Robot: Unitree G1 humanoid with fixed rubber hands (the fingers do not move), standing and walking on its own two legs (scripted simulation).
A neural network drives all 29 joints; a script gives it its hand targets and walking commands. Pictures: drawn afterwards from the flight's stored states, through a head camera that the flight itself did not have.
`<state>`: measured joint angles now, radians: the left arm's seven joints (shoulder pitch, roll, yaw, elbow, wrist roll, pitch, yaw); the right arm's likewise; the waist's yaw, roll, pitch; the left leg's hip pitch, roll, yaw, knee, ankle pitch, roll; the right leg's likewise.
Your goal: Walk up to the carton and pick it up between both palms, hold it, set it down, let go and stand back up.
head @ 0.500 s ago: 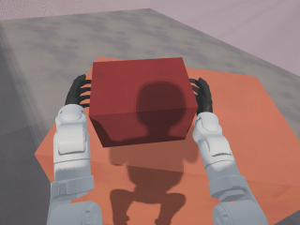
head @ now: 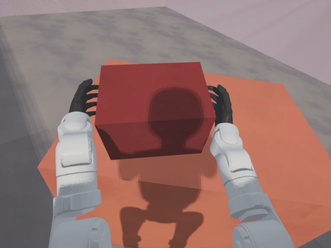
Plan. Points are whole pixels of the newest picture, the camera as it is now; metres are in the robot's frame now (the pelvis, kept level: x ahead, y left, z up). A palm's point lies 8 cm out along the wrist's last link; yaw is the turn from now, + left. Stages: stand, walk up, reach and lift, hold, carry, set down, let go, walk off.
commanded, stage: hold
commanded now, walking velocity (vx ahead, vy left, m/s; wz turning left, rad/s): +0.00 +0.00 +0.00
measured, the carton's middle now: (154, 112) +0.40 +0.01 +0.15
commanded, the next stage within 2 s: set down in 1.84 s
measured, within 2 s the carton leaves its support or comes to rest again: neither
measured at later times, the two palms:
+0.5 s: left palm (84, 113) +0.35 +0.16 +0.18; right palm (228, 119) +0.34 -0.16 +0.18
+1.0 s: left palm (86, 114) +0.35 +0.16 +0.17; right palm (226, 119) +0.35 -0.16 +0.17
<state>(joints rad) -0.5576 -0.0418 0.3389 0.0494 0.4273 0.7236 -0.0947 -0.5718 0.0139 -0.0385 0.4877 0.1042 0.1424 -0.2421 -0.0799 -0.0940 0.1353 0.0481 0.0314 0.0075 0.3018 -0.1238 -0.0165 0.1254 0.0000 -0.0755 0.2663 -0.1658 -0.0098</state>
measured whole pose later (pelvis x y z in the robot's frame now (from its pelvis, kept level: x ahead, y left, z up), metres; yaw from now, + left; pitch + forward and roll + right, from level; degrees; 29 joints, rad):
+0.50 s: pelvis +0.00 +0.00 +0.00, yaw +0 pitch -13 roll -1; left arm -0.53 -0.06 0.29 0.00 0.42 0.73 -0.05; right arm -0.57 -0.01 -0.06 0.49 0.12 0.13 -0.20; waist -0.09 -0.07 0.13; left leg 0.04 0.03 0.01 0.31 -0.13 -0.02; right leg 0.12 0.00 -0.07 0.27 -0.16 -0.01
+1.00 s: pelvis +0.00 -0.01 +0.00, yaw +0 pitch -12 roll +0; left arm -0.56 -0.05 0.33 0.06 0.43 0.72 -0.08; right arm -0.59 0.01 -0.06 0.51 0.09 0.13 -0.23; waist -0.09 -0.09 0.12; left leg 0.03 0.04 0.00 0.27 -0.10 -0.03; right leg 0.10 0.01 -0.09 0.27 -0.16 -0.02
